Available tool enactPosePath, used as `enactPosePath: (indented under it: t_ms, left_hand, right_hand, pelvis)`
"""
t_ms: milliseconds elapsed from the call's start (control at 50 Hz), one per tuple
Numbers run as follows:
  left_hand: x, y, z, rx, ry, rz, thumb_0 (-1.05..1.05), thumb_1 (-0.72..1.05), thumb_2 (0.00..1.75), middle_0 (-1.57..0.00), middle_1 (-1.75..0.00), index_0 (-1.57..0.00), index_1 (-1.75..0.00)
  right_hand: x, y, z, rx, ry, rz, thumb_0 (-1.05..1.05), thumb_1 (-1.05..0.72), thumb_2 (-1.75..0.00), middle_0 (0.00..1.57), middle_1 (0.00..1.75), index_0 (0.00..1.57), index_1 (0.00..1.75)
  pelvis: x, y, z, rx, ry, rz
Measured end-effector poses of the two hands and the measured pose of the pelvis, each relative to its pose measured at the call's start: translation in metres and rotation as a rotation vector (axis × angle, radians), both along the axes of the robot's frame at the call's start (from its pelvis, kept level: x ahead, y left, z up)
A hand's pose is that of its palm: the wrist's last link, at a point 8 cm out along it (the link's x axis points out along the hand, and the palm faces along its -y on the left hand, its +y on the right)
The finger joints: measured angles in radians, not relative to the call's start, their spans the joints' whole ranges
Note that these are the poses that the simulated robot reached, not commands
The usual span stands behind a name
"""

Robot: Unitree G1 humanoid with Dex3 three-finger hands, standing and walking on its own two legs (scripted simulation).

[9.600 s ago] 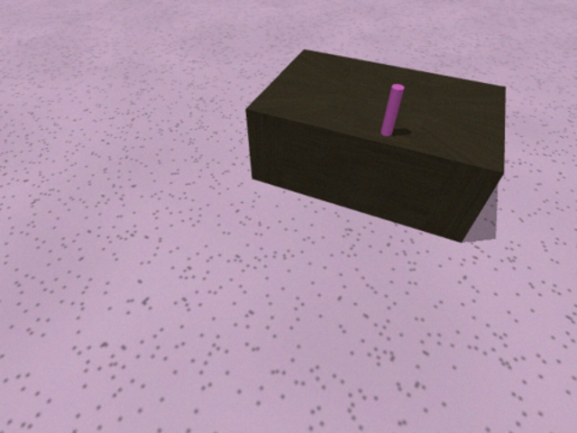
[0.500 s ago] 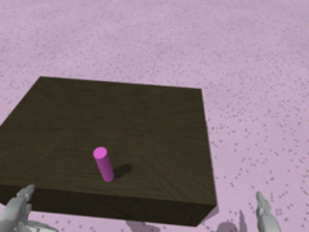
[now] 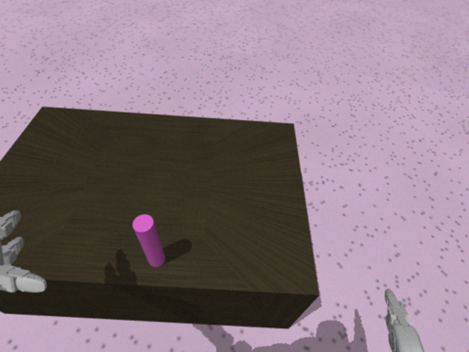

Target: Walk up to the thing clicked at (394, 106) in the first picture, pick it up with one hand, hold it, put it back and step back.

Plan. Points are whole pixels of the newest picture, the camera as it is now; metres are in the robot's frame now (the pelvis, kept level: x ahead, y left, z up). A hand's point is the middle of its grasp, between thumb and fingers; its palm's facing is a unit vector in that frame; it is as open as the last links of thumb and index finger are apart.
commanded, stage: go down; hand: left
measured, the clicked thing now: (150, 243) +0.42 +0.21 -0.21
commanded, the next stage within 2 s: approach in 0.74 s
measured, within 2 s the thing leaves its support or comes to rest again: neither
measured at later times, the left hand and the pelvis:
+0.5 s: hand (12, 230) +0.32 +0.37 +0.04, palm faces +0.17 -0.98 -0.13, open 17.2 cm; pelvis +0.00 +0.00 +0.00, yaw +0 degrees
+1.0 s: hand (1, 219) +0.33 +0.39 +0.05, palm faces +0.19 -0.98 -0.08, open 17.3 cm; pelvis +0.00 +0.01 +0.00, yaw +0 degrees
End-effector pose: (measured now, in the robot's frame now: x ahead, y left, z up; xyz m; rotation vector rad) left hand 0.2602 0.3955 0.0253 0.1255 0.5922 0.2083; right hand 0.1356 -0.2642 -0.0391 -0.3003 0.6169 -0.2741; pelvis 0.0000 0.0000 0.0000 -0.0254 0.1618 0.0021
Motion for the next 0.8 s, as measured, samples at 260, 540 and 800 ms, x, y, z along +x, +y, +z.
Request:
enactPosePath:
  t_ms: [260,540,800]
  left_hand:
    - [0.016,0.015,0.02,-0.015,-0.096,-0.011,-0.01,-0.45,0.05,-0.05,-0.02,-0.05,-0.03]
    - [0.032,0.025,0.029,-0.026,-0.156,-0.016,-0.01,-0.47,0.06,-0.05,-0.03,-0.05,-0.03]
    - [0.037,0.035,0.036,-0.036,-0.186,-0.007,-0.01,-0.49,0.06,-0.05,-0.02,-0.04,-0.03]
  right_hand:
    - [0.0,0.007,0.005,-0.01,-0.004,0.031,-0.01,0.54,-0.05,0.06,0.05,0.06,0.05]
    - [0.001,0.013,0.004,-0.017,0.017,0.044,-0.01,0.54,-0.05,0.06,0.05,0.06,0.05]
    - [0.008,0.013,0.005,-0.028,0.029,0.037,-0.01,0.53,-0.05,0.06,0.05,0.06,0.05]
  pelvis:
    - [-0.004,0.001,0.004,-0.003,0.006,0.0]
    - [-0.002,0.004,0.004,-0.008,0.03,-0.001]
    - [0.005,0.007,0.005,-0.013,0.039,-0.001]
